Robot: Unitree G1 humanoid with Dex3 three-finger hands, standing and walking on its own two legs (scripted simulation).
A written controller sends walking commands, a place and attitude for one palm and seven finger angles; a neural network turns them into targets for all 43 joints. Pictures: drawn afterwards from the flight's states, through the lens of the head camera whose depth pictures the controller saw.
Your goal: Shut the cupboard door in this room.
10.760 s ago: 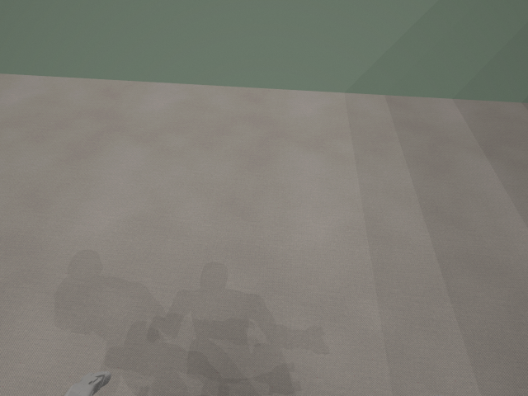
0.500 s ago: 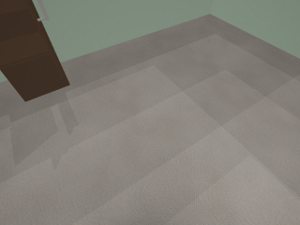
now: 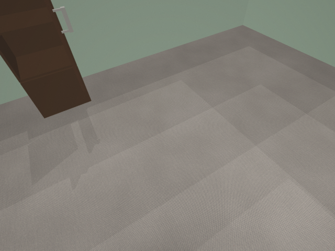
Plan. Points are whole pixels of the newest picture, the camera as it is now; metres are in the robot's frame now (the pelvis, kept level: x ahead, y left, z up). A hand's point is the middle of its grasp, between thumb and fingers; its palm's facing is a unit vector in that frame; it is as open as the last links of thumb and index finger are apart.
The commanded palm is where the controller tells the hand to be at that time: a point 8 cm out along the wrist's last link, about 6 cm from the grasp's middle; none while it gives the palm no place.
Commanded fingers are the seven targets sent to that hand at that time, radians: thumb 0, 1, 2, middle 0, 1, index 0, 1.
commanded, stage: turn or walk to find it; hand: left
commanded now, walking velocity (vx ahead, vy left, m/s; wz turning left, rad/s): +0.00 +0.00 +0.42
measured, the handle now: (63, 20) +1.14 +0.64 +0.06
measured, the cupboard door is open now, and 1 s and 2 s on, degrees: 87 87 87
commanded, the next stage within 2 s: stand and wait in 0.46 s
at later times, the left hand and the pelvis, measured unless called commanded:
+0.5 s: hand out of the picture +0.01 +0.25 -0.15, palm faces +0.19 -0.95 -0.26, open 7.4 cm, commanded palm none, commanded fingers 0.00 0.90 0.90 -0.20 -0.30 -0.20 -0.30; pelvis -0.06 +0.03 +0.00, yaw +10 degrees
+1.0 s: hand out of the picture -0.14 +0.13 -0.16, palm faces +0.33 -0.92 -0.21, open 7.3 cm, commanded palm none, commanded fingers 0.00 0.90 0.90 -0.20 -0.30 -0.20 -0.30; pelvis -0.08 -0.03 +0.01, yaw +16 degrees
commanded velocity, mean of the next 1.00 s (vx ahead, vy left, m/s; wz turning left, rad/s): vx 0.00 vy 0.00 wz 0.25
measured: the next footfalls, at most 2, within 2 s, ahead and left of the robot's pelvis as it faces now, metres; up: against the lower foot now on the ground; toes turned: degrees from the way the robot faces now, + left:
left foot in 0.18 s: +0.02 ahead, +0.14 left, +0.00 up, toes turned +9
right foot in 0.62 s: -0.02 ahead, -0.11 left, +0.00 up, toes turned +8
